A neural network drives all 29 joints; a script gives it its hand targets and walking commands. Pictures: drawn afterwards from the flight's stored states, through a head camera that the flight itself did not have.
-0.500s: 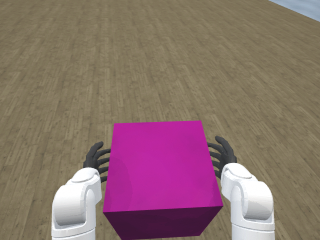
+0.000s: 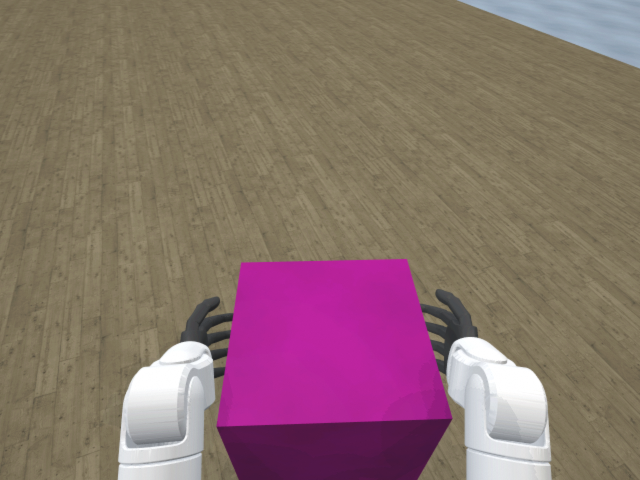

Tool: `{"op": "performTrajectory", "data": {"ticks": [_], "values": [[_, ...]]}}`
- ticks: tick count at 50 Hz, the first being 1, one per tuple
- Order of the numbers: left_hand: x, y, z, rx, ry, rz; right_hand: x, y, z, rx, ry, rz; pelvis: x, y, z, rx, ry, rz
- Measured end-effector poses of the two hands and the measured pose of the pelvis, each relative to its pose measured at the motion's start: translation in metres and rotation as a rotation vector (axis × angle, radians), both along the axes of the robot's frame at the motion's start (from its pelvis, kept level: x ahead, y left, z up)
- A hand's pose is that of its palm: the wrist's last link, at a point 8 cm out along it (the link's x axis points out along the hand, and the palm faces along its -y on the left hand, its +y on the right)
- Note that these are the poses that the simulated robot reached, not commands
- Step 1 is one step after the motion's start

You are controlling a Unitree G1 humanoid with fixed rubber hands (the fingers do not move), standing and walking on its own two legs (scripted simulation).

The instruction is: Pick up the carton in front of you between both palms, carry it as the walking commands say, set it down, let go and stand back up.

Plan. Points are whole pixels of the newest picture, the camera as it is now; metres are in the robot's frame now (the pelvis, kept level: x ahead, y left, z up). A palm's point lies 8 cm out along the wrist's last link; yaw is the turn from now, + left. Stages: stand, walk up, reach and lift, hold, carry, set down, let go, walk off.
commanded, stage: carry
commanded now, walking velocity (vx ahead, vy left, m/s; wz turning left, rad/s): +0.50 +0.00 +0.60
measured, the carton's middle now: (326, 383) +0.28 +0.01 +0.00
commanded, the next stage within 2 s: none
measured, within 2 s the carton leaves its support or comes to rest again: neither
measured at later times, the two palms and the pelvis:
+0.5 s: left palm (197, 176) +0.59 +0.25 +0.09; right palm (363, 167) +0.66 -0.04 +0.09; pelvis +0.35 +0.06 +0.00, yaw +9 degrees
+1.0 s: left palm (219, 96) +0.90 +0.28 +0.10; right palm (338, 85) +1.02 +0.01 +0.10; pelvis +0.71 +0.04 +0.02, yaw +23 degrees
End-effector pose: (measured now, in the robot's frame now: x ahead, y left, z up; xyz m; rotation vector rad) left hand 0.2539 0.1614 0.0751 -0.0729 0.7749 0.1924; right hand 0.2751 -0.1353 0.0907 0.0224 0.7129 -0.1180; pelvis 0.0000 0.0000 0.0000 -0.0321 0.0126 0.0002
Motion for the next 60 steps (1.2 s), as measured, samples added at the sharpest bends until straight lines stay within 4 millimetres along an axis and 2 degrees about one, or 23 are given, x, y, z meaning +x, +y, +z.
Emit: {"op": "performTrajectory", "data": {"ticks": [6, 11, 16, 22, 27, 32, 36, 41, 43, 45, 48, 52, 60], "values": [[0.070, -0.009, 0.010, 0.018, 0.035, -0.037, 0.060, -0.010, 0.005, 0.002, 0.035, -0.022, 0.068, 0.001, 0.020, 0.040, 0.019, 0.022], [0.135, -0.001, 0.029, 0.052, -0.016, -0.029, 0.127, -0.002, 0.015, 0.035, -0.017, -0.014, 0.134, 0.009, 0.026, 0.070, 0.028, 0.053], [0.206, 0.024, 0.040, 0.067, -0.084, 0.027, 0.214, 0.024, 0.023, 0.067, -0.085, 0.030, 0.209, 0.021, 0.016, 0.086, 0.040, 0.089], [0.296, 0.070, 0.021, 0.066, -0.084, 0.114, 0.329, 0.074, 0.006, 0.074, -0.083, 0.112, 0.315, 0.047, -0.008, 0.078, 0.041, 0.136], [0.362, 0.097, 0.016, 0.032, -0.032, 0.173, 0.407, 0.103, 0.002, 0.064, -0.027, 0.151, 0.377, 0.060, 0.002, 0.081, 0.053, 0.182], [0.416, 0.112, 0.019, 0.018, -0.008, 0.210, 0.474, 0.121, 0.013, 0.014, -0.006, 0.206, 0.445, 0.062, 0.020, 0.049, 0.055, 0.250], [0.460, 0.120, 0.020, 0.005, -0.014, 0.265, 0.535, 0.136, 0.020, -0.003, -0.013, 0.267, 0.504, 0.058, 0.026, 0.029, 0.056, 0.287], [0.533, 0.121, 0.029, 0.022, -0.085, 0.324, 0.623, 0.142, 0.027, 0.030, -0.081, 0.318, 0.589, 0.048, 0.015, 0.032, 0.051, 0.318], [0.568, 0.119, 0.030, 0.043, -0.114, 0.337, 0.662, 0.141, 0.023, 0.053, -0.110, 0.330, 0.627, 0.045, 0.003, 0.043, 0.050, 0.345], [0.599, 0.117, 0.029, 0.065, -0.096, 0.331, 0.693, 0.139, 0.015, 0.083, -0.090, 0.320, 0.653, 0.043, 0.001, 0.023, 0.058, 0.357], [0.633, 0.117, 0.027, 0.060, -0.033, 0.340, 0.727, 0.139, 0.010, 0.074, -0.030, 0.324, 0.686, 0.042, 0.011, 0.040, 0.068, 0.389], [0.667, 0.123, 0.029, 0.062, 0.014, 0.359, 0.769, 0.148, 0.011, 0.061, 0.014, 0.354, 0.730, 0.045, 0.024, 0.054, 0.078, 0.399], [0.747, 0.152, 0.048, 0.066, -0.055, 0.374, 0.854, 0.179, 0.034, 0.063, -0.056, 0.374, 0.819, 0.072, 0.030, 0.055, 0.060, 0.389]]}}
